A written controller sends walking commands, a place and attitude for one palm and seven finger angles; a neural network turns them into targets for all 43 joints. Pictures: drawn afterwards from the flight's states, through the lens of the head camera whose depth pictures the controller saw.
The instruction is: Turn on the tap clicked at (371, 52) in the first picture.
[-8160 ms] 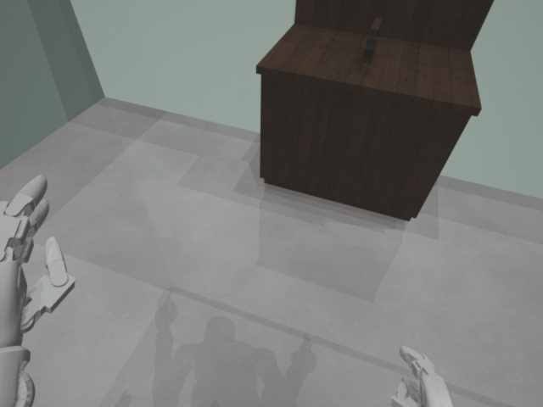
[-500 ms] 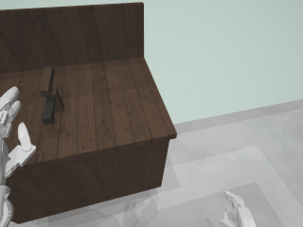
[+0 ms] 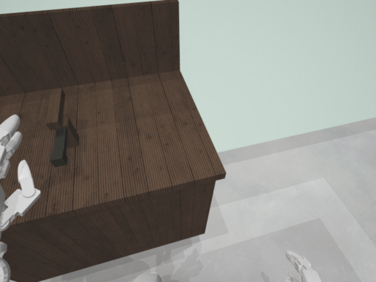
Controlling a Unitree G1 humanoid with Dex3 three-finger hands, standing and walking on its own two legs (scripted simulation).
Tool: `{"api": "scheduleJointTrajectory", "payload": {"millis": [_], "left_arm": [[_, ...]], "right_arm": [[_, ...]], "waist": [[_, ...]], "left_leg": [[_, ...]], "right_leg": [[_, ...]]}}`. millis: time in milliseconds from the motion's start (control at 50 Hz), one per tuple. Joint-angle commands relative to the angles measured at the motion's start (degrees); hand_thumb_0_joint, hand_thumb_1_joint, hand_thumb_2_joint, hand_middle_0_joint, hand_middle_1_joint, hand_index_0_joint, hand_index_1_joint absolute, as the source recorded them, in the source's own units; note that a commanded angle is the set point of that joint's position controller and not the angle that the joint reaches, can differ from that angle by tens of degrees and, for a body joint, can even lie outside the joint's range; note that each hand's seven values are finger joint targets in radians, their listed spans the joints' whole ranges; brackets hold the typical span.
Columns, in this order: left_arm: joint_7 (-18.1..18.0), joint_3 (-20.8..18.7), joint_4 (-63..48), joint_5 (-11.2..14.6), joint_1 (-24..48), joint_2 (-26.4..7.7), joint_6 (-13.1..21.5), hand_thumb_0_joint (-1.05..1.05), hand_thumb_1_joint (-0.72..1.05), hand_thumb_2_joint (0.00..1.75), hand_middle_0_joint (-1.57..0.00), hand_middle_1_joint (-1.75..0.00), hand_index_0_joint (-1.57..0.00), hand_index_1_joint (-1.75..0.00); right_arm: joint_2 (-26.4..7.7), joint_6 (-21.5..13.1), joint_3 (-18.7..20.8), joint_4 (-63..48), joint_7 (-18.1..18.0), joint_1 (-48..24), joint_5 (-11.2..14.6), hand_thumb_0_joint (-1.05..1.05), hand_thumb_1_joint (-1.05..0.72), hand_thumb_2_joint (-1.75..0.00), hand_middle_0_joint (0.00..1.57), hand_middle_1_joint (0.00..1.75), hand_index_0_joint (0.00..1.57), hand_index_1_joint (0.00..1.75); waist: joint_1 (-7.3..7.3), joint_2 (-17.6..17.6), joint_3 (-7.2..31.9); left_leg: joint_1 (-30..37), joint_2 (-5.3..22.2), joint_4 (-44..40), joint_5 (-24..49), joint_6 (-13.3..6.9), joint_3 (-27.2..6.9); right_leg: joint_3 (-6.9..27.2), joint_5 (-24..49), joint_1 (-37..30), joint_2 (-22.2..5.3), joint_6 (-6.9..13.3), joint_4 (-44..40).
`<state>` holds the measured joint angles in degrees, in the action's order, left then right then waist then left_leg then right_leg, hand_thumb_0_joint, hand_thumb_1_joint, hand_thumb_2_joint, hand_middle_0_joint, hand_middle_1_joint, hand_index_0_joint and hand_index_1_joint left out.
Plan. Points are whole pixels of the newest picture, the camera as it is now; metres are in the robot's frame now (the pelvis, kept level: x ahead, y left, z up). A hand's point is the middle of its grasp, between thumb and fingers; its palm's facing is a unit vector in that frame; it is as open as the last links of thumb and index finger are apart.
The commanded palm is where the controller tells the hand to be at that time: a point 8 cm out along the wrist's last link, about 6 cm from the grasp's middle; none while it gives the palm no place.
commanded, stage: come to a stop and stand still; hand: left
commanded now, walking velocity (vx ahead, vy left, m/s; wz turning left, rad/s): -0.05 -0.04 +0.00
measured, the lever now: (58, 158) +0.37 +0.35 +0.01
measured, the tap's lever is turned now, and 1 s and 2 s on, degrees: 0 0 0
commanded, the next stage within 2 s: look again from close up in 1.76 s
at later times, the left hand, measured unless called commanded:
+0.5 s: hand (22, 174) +0.24 +0.28 +0.17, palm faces +0.36 -0.86 -0.37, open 7.4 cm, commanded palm +0.18 +0.31 +0.18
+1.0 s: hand out of the picture +0.22 +0.32 +0.17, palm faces +0.38 -0.82 -0.43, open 7.4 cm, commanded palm +0.16 +0.33 +0.18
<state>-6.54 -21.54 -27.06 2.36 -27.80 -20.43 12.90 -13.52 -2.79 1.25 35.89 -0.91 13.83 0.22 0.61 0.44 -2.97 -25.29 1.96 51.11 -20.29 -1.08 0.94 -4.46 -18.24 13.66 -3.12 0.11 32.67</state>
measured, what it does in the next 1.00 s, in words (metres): steps on the spot: left foot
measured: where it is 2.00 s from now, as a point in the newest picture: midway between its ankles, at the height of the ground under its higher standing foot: outside the picture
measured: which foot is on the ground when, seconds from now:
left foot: up 0.00-0.06, down 0.08-1.00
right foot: down 0.00-1.00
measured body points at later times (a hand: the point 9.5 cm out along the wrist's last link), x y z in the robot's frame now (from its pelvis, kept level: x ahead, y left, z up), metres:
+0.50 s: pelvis +0.01 +0.04 +0.01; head +0.04 +0.06 +0.46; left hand +0.21 +0.32 +0.19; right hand +0.20 -0.17 -0.06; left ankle +0.06 +0.17 -0.73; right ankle -0.01 -0.12 -0.73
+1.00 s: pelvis -0.01 +0.06 +0.00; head +0.02 +0.09 +0.45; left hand +0.20 +0.36 +0.19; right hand +0.12 -0.17 -0.08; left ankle +0.06 +0.17 -0.73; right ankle -0.01 -0.12 -0.73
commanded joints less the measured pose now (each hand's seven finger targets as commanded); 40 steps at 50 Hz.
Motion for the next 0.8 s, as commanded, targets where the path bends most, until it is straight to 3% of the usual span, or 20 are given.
{"api": "scheduleJointTrajectory", "payload": {"millis": [0,20,60,100,120,180,260,320,420,480,500,520,540,580,620,660,700,720,740,780], "left_arm": [[-1.96,-5.81,-11.73,0.04,7.88,-11.04,2.79,0.0,0.9,0.9,-0.2,-0.3,-0.2,-0.3],[-1.91,-5.28,-13.59,0.11,8.85,-10.95,2.68,0.0,0.9,0.9,-0.2,-0.3,-0.2,-0.3],[-1.97,-5.8,-14.8,-0.06,9.8,-11.15,2.7,0.0,0.9,0.9,-0.2,-0.3,-0.2,-0.3],[-1.71,-6.79,-13.03,-0.3,10.46,-11.35,2.02,0.0,0.9,0.9,-0.2,-0.3,-0.2,-0.3],[-1.73,-8.08,-13.56,-0.47,10.4,-12.63,2.08,0.0,0.9,0.9,-0.2,-0.3,-0.2,-0.3],[-1.31,-6.33,-13.87,-0.33,6.0,-9.92,1.66,0.0,0.9,0.9,-0.2,-0.3,-0.2,-0.3],[-0.91,-5.59,-15.51,0.22,4.9,-9.72,0.36,0.0,0.9,0.9,-0.2,-0.3,-0.2,-0.3],[-1.1,-5.97,-17.12,0.27,6.55,-10.91,-0.37,0.0,0.9,0.9,-0.2,-0.3,-0.2,-0.3],[-1.29,-5.59,-15.23,0.71,5.22,-10.57,-1.63,0.0,0.9,0.9,-0.2,-0.3,-0.2,-0.3],[-1.21,-3.84,-13.73,0.91,6.24,-8.92,-2.06,0.0,0.9,0.9,-0.2,-0.3,-0.2,-0.3],[0.14,-35.98,-21.63,-7.37,62.41,-52.56,3.87,0.0,0.9,0.9,-0.2,-0.3,-0.2,-0.3],[1.55,-21.54,0.52,-4.39,48.13,-32.49,1.04,0.0,0.9,0.9,-0.2,-0.3,-0.2,-0.3],[3.28,-9.52,3.35,-2.75,32.65,-17.29,0.63,0.0,0.9,0.9,-0.2,-0.3,-0.2,-0.3],[4.38,-2.94,0.02,-0.95,17.25,-9.56,0.27,0.0,0.9,0.9,-0.2,-0.3,-0.2,-0.3],[4.05,1.04,-5.58,0.16,7.1,-4.55,0.11,0.0,0.9,0.9,-0.2,-0.3,-0.2,-0.3],[3.02,-2.84,-10.6,-0.45,4.97,-9.63,0.38,0.0,0.9,0.9,-0.2,-0.3,-0.2,-0.3],[2.01,-7.29,-10.64,-0.32,3.65,-13.04,1.1,0.0,0.9,0.9,-0.2,-0.3,-0.2,-0.3],[0.9,-12.05,-11.55,-0.47,4.07,-17.64,1.59,0.0,0.9,0.9,-0.2,-0.3,-0.2,-0.3],[1.0,-10.43,-11.48,-0.12,4.85,-14.37,2.33,0.0,0.9,0.9,-0.2,-0.3,-0.2,-0.3],[0.45,-11.03,-13.9,-0.17,8.02,-14.82,3.85,0.0,0.9,0.9,-0.2,-0.3,-0.2,-0.3]], "right_arm": [[-3.2,-5.63,1.84,-9.4,-1.8,-7.5,-0.02,0.0,-0.9,-0.9,0.2,0.3,0.2,0.3],[-3.91,-6.05,2.31,-9.61,-2.22,-7.51,0.33,0.0,-0.9,-0.9,0.2,0.3,0.2,0.3],[-5.6,-6.36,2.71,-10.56,-2.43,-6.95,1.12,0.0,-0.9,-0.9,0.2,0.3,0.2,0.3],[-4.78,-6.55,2.01,-10.47,-2.21,-7.25,1.35,0.0,-0.9,-0.9,0.2,0.3,0.2,0.3],[-4.26,-6.94,1.41,-10.19,-2.21,-8.16,1.13,0.0,-0.9,-0.9,0.2,0.3,0.2,0.3],[-4.27,-7.51,1.65,-10.2,-1.4,-6.22,1.06,0.0,-0.9,-0.9,0.2,0.3,0.2,0.3],[-4.19,-7.02,1.28,-10.74,-1.18,-6.74,0.57,0.0,-0.9,-0.9,0.2,0.3,0.2,0.3],[-3.75,-6.73,0.71,-11.0,-1.57,-7.16,0.42,0.0,-0.9,-0.9,0.2,0.3,0.2,0.3],[-3.27,-5.87,0.4,-11.32,-2.13,-7.7,0.73,0.0,-0.9,-0.9,0.2,0.3,0.2,0.3],[-3.44,-5.21,0.46,-11.28,-2.34,-8.04,0.7,0.0,-0.9,-0.9,0.2,0.3,0.2,0.3],[-6.57,-8.04,3.23,-9.35,-2.72,-3.47,-3.34,0.0,-0.9,-0.9,0.2,0.3,0.2,0.3],[-3.73,-6.37,2.71,-5.03,-3.05,-4.73,0.42,0.0,-0.9,-0.9,0.2,0.3,0.2,0.3],[-5.37,-7.52,3.57,-8.88,-1.86,-4.19,-0.3,0.0,-0.9,-0.9,0.2,0.3,0.2,0.3],[-5.33,-8.18,3.25,-11.33,0.07,-3.89,1.17,0.0,-0.9,-0.9,0.2,0.3,0.2,0.3],[-4.0,-8.36,2.5,-12.65,1.86,-5.8,2.12,0.0,-0.9,-0.9,0.2,0.3,0.2,0.3],[-4.96,-8.23,2.27,-13.97,1.6,-6.34,1.53,0.0,-0.9,-0.9,0.2,0.3,0.2,0.3],[-4.76,-8.01,1.77,-14.31,0.3,-6.61,1.08,0.0,-0.9,-0.9,0.2,0.3,0.2,0.3],[-5.2,-7.53,1.77,-13.74,-0.44,-6.86,1.08,0.0,-0.9,-0.9,0.2,0.3,0.2,0.3],[-4.66,-7.55,1.53,-13.97,-0.96,-6.5,0.75,0.0,-0.9,-0.9,0.2,0.3,0.2,0.3],[-5.38,-8.21,1.72,-14.02,-1.73,-6.51,0.85,0.0,-0.9,-0.9,0.2,0.3,0.2,0.3]], "waist": [[0.48,4.26,6.49],[-0.01,1.84,5.9],[0.59,-5.87,8.38],[0.16,-10.48,6.03],[0.7,-10.55,5.33],[0.15,-2.15,9.53],[0.2,-9.43,10.86],[0.28,-10.38,11.08],[0.44,-5.33,11.28],[0.21,-4.01,8.43],[3.29,4.75,-1.5],[0.37,-4.21,1.77],[1.96,-6.98,8.68],[2.11,-6.75,12.17],[2.22,-3.9,13.2],[1.93,1.36,8.58],[1.39,6.21,4.82],[1.17,4.13,4.23],[0.52,2.44,4.09],[0.6,-6.89,4.29]], "left_leg": [[15.94,-2.83,-21.68,10.15,0.02,6.93],[18.94,-0.7,-24.18,11.51,-0.58,3.64],[19.62,7.39,-26.06,20.19,-4.14,-7.43],[10.94,8.88,-29.18,19.91,-5.03,-10.35],[8.91,8.79,-29.9,18.61,-4.56,-9.57],[12.88,5.1,-25.58,21.34,-0.85,-3.93],[16.89,5.83,-28.09,26.74,0.19,-2.87],[17.92,5.88,-28.34,27.03,0.41,-2.31],[16.99,4.3,-26.67,23.38,0.73,0.01],[14.59,3.02,-26.91,13.42,1.1,1.0],[7.6,3.48,-19.32,17.19,1.53,3.53],[13.41,3.06,-22.24,16.38,0.91,2.26],[18.84,3.03,-23.71,17.6,0.68,1.33],[21.88,2.44,-23.51,22.1,-0.48,3.96],[20.79,2.54,-24.61,18.74,-0.6,3.45],[15.01,1.85,-25.46,8.14,0.38,3.12],[12.85,0.16,-24.41,0.32,0.98,3.19],[14.0,0.35,-24.97,0.37,0.96,3.1],[12.85,0.93,-26.76,-0.25,0.54,1.9],[10.69,2.96,-31.32,-4.17,-0.45,-0.18]], "right_leg": [[6.14,14.63,0.3,-8.35,4.3,-6.79],[6.01,12.62,2.21,-7.24,3.11,-2.65],[1.88,4.38,4.29,-0.09,-0.31,4.97],[1.13,-1.49,-0.71,1.67,-0.9,4.07],[1.31,-0.98,-3.05,1.41,-0.69,1.65],[1.83,13.06,-7.27,1.45,-0.06,-6.5],[1.4,13.41,-5.82,2.07,-0.59,-7.03],[1.61,14.27,-6.14,2.16,-0.52,-9.11],[2.61,19.45,-7.94,0.79,-0.37,-11.96],[3.85,16.43,-6.22,-0.06,0.03,-13.97],[8.99,22.05,4.55,-3.37,1.45,-19.3],[6.34,22.56,4.43,-6.86,4.71,-12.37],[7.42,22.27,0.25,-2.71,3.87,-7.94],[5.8,21.62,-1.49,-0.8,0.26,-7.37],[4.0,16.05,-3.53,-0.21,-0.01,-8.35],[3.56,8.2,-2.78,-0.22,0.34,-11.7],[4.95,-1.94,2.22,-1.5,1.4,-15.42],[4.62,-4.49,4.4,-1.56,1.82,-15.07],[3.34,-4.73,3.52,-0.99,1.66,-13.45],[2.39,-2.94,0.19,1.32,0.73,-9.9]]}}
